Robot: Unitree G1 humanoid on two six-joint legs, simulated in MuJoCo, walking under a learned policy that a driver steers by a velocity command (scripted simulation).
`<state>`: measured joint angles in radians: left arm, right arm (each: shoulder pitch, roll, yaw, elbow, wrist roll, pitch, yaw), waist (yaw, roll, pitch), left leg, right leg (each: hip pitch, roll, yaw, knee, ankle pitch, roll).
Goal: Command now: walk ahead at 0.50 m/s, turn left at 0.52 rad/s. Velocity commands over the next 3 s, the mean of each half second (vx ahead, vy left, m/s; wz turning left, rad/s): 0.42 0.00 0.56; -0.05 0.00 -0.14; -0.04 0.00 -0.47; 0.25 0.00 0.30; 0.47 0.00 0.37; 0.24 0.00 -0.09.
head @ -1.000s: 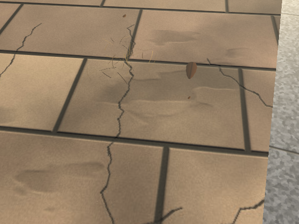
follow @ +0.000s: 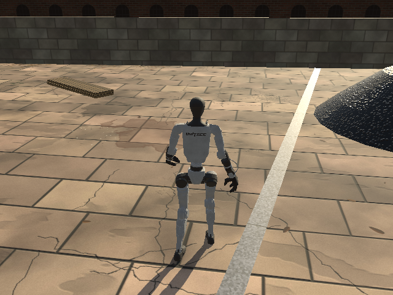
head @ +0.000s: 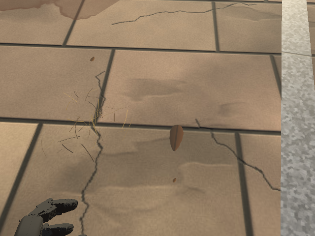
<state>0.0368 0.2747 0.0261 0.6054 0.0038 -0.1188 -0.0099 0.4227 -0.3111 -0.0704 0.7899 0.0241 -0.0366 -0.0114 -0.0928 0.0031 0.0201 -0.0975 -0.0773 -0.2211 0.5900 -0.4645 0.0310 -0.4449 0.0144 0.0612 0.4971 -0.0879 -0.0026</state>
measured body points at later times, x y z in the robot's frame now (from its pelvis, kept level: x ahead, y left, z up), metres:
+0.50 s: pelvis +0.24 +0.04 -0.01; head +0.29 +0.07 +0.44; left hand +0.20 +0.34 -0.13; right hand +0.54 -0.12 -0.08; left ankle +0.34 +0.15 -0.73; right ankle +0.12 -0.13 -0.69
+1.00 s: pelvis +0.28 +0.02 +0.00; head +0.32 +0.01 +0.45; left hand +0.31 +0.32 -0.11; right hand +0.51 -0.20 -0.11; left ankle +0.34 +0.16 -0.72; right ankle +0.27 -0.10 -0.72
